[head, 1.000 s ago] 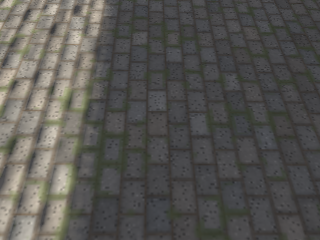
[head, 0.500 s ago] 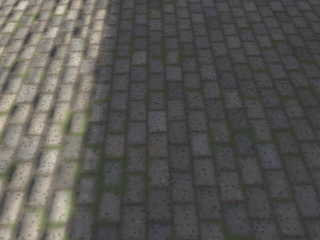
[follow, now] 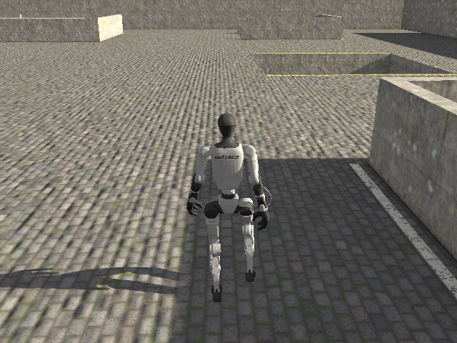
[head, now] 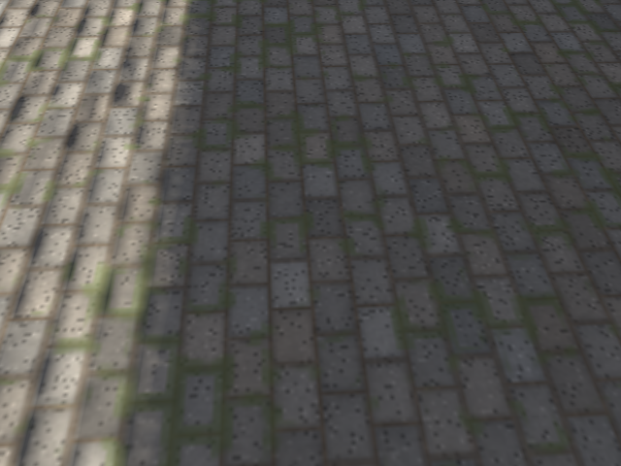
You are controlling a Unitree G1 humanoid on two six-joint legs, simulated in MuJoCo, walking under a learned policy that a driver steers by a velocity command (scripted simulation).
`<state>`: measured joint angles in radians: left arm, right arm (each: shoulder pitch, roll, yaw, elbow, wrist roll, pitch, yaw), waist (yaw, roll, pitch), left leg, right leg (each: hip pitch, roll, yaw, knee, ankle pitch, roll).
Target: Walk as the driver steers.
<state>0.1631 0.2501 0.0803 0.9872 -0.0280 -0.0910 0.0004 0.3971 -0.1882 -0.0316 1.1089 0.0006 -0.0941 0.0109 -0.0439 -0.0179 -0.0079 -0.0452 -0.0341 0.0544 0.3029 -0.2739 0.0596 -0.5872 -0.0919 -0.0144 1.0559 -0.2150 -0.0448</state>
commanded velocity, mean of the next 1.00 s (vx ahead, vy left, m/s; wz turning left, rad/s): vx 0.26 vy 0.00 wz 0.00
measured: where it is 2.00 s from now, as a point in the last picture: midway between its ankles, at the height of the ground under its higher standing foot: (333, 330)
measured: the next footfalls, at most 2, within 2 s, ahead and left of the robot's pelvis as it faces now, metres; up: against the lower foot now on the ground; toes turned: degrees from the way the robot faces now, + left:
right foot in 0.24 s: +0.31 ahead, -0.14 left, +0.00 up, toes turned -2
left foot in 0.60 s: +0.28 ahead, +0.09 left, +0.00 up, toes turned +0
